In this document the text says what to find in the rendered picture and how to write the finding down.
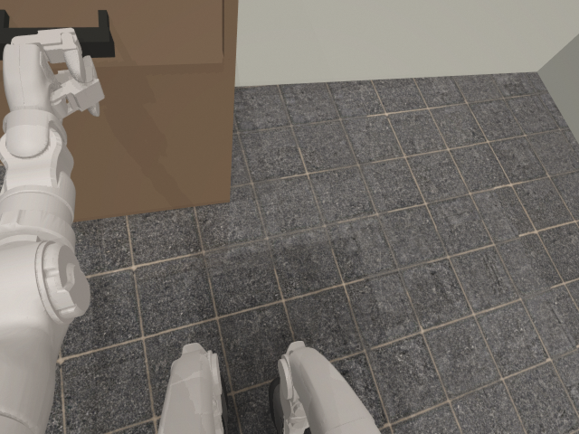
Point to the left robot upper arm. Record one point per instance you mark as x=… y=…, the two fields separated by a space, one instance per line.
x=42 y=290

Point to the left robot hand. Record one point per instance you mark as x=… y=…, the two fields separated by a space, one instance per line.
x=30 y=83

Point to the robot right shin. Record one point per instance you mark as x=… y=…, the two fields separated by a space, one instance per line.
x=295 y=419

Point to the robot shin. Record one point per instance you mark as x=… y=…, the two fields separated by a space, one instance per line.
x=217 y=405
x=295 y=419

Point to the handle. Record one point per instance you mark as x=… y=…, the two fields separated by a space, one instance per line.
x=95 y=41

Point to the robot left forearm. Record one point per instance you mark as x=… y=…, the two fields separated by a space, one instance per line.
x=37 y=200

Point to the drawer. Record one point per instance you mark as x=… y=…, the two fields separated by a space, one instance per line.
x=145 y=32

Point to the robot left shin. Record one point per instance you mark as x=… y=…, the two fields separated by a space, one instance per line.
x=217 y=405

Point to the cabinet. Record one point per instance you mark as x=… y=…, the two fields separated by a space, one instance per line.
x=163 y=139

